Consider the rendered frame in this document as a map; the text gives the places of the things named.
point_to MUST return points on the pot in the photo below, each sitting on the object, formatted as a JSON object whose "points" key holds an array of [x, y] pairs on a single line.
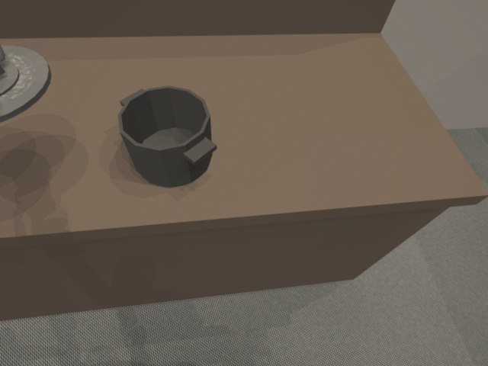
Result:
{"points": [[167, 133]]}

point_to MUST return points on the lid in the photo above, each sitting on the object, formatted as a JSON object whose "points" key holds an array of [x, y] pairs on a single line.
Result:
{"points": [[26, 79]]}

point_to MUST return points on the table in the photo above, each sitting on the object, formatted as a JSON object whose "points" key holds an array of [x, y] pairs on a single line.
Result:
{"points": [[328, 156]]}

